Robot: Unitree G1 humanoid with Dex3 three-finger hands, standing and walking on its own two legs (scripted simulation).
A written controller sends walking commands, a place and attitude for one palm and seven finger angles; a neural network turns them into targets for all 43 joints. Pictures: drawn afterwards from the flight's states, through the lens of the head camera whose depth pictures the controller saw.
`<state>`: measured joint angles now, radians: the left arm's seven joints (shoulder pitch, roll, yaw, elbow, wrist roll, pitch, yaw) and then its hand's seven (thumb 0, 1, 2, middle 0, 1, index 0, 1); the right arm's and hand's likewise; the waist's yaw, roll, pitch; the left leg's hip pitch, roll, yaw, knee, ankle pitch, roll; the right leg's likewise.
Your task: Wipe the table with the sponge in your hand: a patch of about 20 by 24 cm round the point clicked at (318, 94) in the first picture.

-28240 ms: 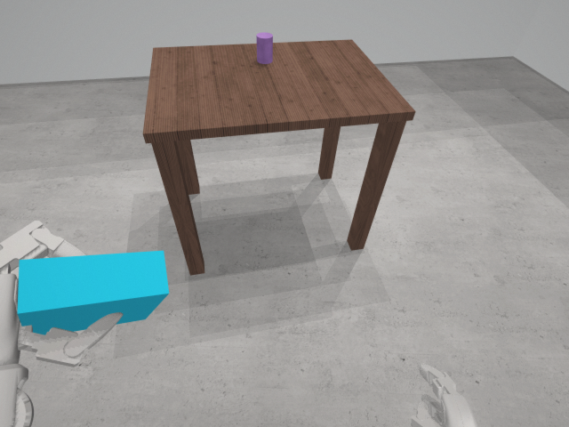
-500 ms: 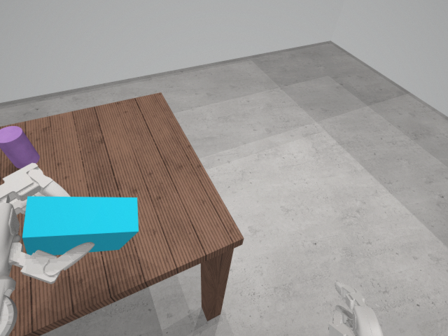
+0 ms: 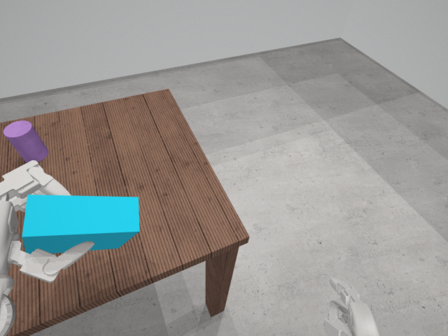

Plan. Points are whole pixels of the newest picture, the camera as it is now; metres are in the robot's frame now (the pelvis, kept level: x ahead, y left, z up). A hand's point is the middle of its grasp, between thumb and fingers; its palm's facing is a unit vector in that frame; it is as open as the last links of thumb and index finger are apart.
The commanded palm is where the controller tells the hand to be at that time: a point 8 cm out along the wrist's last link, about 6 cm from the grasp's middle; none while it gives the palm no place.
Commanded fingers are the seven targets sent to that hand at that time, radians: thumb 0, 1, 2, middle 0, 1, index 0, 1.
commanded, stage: shuffle to correct the standing spot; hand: left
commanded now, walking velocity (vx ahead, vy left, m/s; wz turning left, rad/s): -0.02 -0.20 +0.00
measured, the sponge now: (97, 226) +0.23 +0.20 +0.13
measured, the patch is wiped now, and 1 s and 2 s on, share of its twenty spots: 0.00 0.00 0.00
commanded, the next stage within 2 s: none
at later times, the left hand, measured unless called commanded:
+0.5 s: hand (59, 220) +0.22 +0.24 +0.16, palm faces +0.30 -0.86 -0.42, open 9.2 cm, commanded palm +0.16 +0.28 +0.18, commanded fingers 0.00 0.10 1.30 -1.20 -1.60 -1.20 -1.60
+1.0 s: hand (56, 220) +0.22 +0.24 +0.16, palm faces +0.30 -0.85 -0.43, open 9.2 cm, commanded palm +0.16 +0.28 +0.18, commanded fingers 0.00 0.10 1.30 -1.20 -1.60 -1.20 -1.60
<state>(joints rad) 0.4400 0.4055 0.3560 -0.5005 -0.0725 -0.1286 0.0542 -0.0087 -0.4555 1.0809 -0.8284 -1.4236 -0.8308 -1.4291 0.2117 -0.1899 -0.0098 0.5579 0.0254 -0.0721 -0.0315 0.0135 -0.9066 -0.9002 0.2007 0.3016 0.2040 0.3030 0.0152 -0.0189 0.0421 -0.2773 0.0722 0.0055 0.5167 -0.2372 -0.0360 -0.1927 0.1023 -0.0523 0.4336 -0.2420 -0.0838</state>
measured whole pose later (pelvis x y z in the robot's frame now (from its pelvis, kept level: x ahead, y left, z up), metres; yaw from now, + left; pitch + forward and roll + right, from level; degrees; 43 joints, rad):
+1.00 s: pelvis +0.00 +0.00 +0.00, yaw +0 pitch +0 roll -1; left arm 0.47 0.42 0.37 -0.52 -0.08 -0.12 0.06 -0.01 -0.46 1.08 -0.83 -1.42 -0.83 -1.43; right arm 0.22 -0.19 -0.01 0.56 0.03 -0.06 -0.03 0.01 -0.91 -0.90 0.20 0.30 0.20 0.30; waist 0.00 -0.01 0.04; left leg -0.29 0.08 0.00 0.54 -0.25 -0.04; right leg -0.20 0.11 -0.06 0.44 -0.25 -0.09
